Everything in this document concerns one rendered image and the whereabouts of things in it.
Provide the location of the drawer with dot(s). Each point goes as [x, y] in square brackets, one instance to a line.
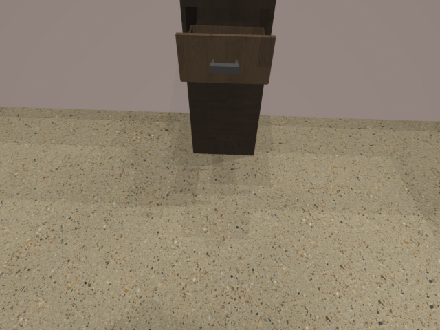
[249, 45]

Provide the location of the handle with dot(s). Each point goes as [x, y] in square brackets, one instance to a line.
[224, 67]

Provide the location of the cabinet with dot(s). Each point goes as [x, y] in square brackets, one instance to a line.
[224, 117]

